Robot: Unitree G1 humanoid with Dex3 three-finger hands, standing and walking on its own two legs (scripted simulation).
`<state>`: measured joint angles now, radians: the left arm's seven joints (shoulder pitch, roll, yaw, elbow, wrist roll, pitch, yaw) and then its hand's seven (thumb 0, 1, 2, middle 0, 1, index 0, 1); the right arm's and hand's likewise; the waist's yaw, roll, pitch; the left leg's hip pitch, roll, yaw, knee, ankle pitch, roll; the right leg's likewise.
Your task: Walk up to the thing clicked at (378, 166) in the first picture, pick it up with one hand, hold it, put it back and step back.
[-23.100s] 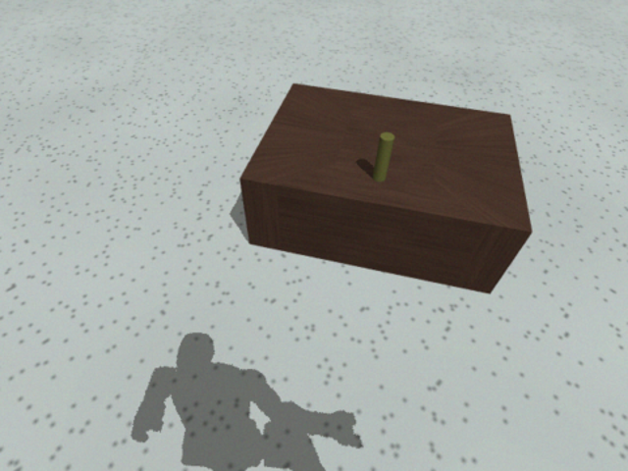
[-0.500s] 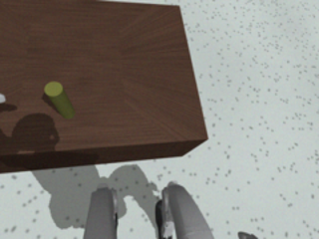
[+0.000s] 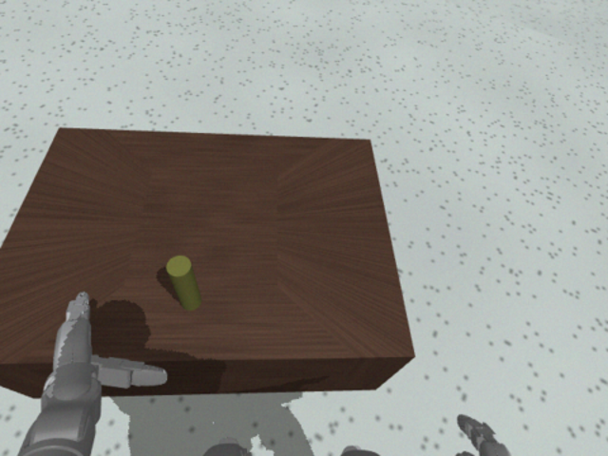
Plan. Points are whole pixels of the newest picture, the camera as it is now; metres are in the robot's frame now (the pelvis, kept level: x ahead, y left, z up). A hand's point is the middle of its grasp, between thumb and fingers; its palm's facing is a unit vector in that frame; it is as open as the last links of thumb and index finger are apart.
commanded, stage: home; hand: left
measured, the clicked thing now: (185, 285) +0.47 +0.22 -0.28
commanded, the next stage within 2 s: none
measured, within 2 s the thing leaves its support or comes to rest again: neither
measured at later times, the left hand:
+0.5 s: hand (158, 448) +0.16 +0.17 -0.06, palm faces +0.17 -0.95 -0.28, open 17.5 cm
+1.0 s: hand out of the picture +0.08 +0.22 -0.10, palm faces -0.01 -0.92 -0.40, open 17.5 cm
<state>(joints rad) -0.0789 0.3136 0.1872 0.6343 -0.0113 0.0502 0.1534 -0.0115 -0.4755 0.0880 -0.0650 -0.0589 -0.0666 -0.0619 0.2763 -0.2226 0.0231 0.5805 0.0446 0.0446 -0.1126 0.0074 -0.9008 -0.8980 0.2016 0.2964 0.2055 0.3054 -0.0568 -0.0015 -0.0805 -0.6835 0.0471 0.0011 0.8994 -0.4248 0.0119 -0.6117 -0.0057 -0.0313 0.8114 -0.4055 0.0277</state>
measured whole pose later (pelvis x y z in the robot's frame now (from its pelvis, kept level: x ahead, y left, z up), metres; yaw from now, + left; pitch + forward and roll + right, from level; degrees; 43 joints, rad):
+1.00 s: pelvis -0.01 -0.03 +0.03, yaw +2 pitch -2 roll +0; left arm 0.26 0.33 0.00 0.82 0.04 0.00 0.03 -0.01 -0.55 0.04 -0.05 -0.05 -0.06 -0.05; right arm 0.25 -0.31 -0.03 0.88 -0.05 0.02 0.00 0.01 -0.90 -0.90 0.20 0.30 0.21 0.31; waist -0.01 0.02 0.01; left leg -0.26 0.02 0.00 0.57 -0.27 -0.02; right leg -0.23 -0.03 -0.04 0.58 -0.32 0.01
